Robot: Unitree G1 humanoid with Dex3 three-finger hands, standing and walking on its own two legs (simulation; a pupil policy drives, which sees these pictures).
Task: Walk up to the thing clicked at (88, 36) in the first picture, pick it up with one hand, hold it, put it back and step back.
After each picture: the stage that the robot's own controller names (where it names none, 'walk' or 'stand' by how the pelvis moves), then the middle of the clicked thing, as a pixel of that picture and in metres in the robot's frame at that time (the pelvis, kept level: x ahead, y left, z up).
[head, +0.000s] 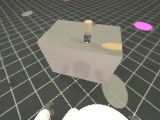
stand; (87, 33) +0.77 +0.07 +0.04
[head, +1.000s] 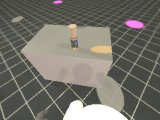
walk; (73, 38) +0.66 +0.22 +0.06
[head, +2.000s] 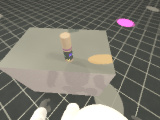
stand; (67, 49) +0.47 +0.21 +0.07
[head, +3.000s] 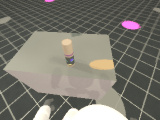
stand; (69, 54) +0.46 +0.19 +0.04
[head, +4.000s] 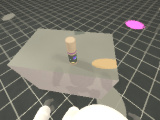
stand; (72, 52) +0.47 +0.18 +0.05
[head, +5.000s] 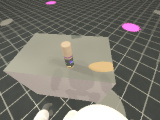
stand; (68, 56) +0.44 +0.20 +0.04
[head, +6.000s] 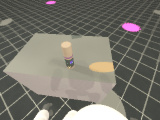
stand; (68, 56) +0.44 +0.20 +0.04
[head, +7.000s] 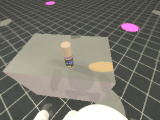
rise first; (68, 56) +0.44 +0.20 +0.04
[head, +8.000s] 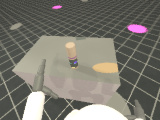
rise first; (72, 57) +0.44 +0.20 +0.05
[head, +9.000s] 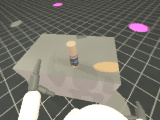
go down; (73, 56) +0.45 +0.20 +0.05
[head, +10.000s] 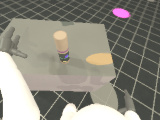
go down; (63, 50) +0.44 +0.18 +0.07
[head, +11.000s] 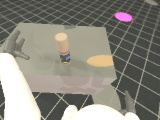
approach; (64, 51) +0.44 +0.18 +0.08
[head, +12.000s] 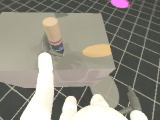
close; (55, 41) +0.47 +0.20 +0.12
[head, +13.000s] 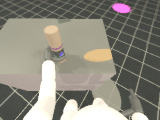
lift; (57, 47) +0.44 +0.20 +0.11
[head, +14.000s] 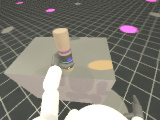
lift; (65, 52) +0.34 +0.17 +0.22
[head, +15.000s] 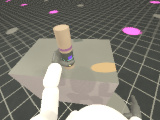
hold; (66, 50) +0.34 +0.16 +0.24
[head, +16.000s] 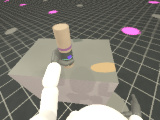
hold; (65, 49) +0.34 +0.16 +0.24
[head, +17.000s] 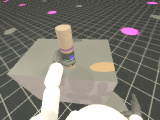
crouch; (67, 50) +0.34 +0.15 +0.24
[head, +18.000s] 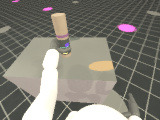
crouch; (62, 38) +0.43 +0.18 +0.25
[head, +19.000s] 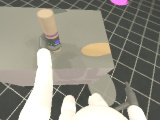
lower; (52, 35) +0.50 +0.21 +0.12
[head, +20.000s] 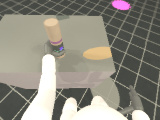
lower; (56, 41) +0.47 +0.20 +0.11
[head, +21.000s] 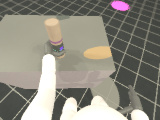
lower; (56, 41) +0.47 +0.20 +0.11
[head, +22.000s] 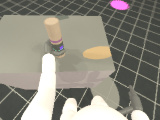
lower; (56, 41) +0.48 +0.20 +0.11
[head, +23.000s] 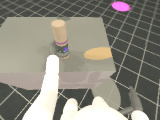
loosen; (61, 42) +0.47 +0.17 +0.11
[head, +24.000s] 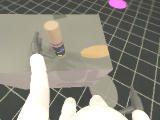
withdraw; (57, 43) +0.47 +0.18 +0.11
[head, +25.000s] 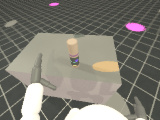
sink last; (73, 54) +0.44 +0.17 +0.08
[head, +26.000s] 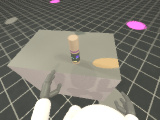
stand; (74, 51) +0.47 +0.17 +0.08
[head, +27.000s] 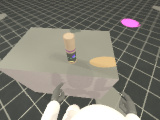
stand; (70, 50) +0.45 +0.18 +0.09
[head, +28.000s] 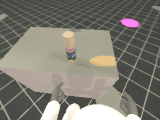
stand; (70, 49) +0.46 +0.18 +0.10
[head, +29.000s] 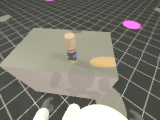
stand; (71, 50) +0.46 +0.18 +0.09
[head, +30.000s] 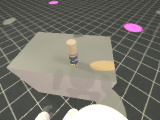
walk; (72, 54) +0.47 +0.18 +0.04
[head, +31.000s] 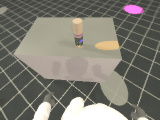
walk; (78, 35) +0.60 +0.16 +0.06
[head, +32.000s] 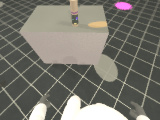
walk; (74, 13) +0.91 +0.24 +0.07
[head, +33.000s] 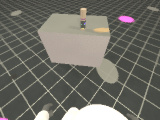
stand; (83, 20) +1.06 +0.17 +0.04
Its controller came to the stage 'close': yes
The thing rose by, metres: 0.21
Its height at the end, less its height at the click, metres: +0.00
